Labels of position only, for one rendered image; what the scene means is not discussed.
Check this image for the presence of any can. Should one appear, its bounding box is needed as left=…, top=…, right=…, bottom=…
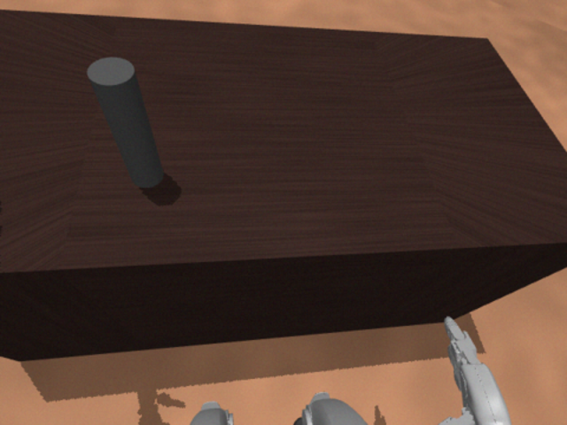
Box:
left=87, top=58, right=164, bottom=188

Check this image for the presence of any right robot hand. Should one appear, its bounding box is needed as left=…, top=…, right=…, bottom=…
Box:
left=438, top=316, right=512, bottom=425

